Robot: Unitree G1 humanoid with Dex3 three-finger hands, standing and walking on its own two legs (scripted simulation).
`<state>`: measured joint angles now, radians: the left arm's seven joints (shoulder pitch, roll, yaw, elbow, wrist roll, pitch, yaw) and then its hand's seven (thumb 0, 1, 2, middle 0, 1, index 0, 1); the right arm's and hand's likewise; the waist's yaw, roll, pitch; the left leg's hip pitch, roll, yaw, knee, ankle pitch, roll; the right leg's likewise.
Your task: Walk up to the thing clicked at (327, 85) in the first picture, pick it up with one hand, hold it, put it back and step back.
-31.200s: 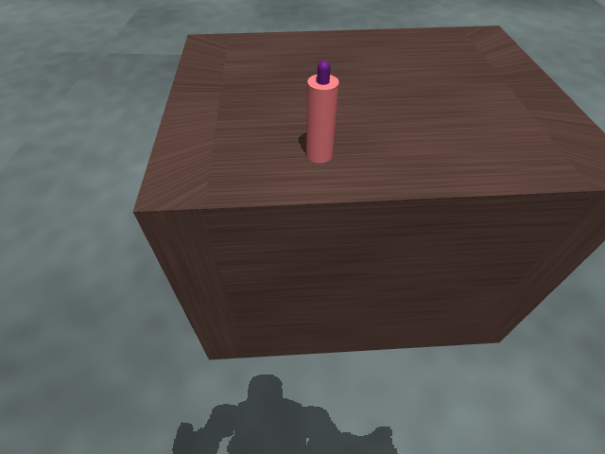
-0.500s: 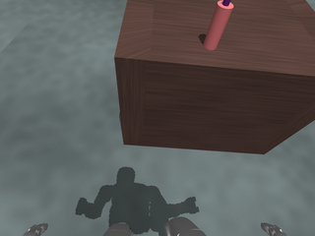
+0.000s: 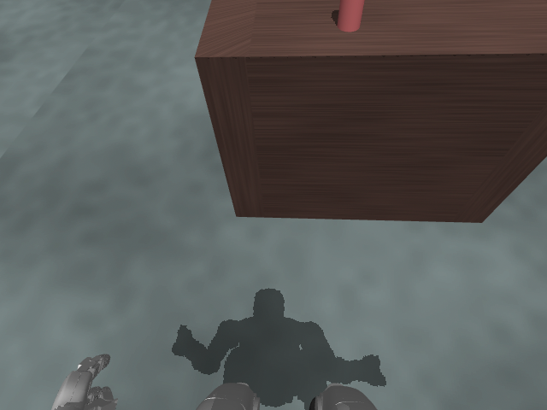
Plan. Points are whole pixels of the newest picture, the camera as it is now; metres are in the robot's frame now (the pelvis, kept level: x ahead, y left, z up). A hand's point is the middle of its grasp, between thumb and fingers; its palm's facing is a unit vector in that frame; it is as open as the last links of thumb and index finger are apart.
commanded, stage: step back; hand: right
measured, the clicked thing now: out of the picture +0.96 -0.16 +0.09
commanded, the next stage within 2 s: stand in 1.52 s
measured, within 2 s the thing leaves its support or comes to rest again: neither
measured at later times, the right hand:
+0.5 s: hand out of the picture -0.03 -0.30 -0.14, palm faces +0.00 +0.93 -0.37, open 7.4 cm
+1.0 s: hand out of the picture -0.11 -0.30 -0.16, palm faces -0.01 +0.93 -0.36, open 7.4 cm
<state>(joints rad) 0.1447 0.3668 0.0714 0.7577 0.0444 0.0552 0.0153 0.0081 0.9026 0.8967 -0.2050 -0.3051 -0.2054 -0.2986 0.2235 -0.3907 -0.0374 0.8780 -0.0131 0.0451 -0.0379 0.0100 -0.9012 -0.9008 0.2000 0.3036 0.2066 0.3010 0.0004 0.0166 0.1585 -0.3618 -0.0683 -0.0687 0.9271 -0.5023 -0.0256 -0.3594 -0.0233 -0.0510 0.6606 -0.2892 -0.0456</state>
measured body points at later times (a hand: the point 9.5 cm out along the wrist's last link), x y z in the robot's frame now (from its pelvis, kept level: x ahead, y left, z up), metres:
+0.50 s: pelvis -0.15 -0.04 +0.00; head -0.14 -0.05 +0.45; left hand -0.10 +0.28 -0.11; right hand -0.03 -0.35 -0.12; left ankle -0.09 +0.12 -0.69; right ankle -0.17 -0.16 -0.72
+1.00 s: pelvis -0.16 -0.03 +0.00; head -0.15 -0.04 +0.45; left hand -0.09 +0.30 -0.11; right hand -0.11 -0.34 -0.13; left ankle -0.18 +0.12 -0.72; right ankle -0.11 -0.13 -0.73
